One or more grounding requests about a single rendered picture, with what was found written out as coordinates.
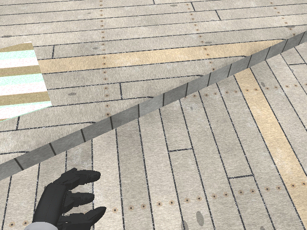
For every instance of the robot left hand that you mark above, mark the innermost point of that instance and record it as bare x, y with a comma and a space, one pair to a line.
57, 199

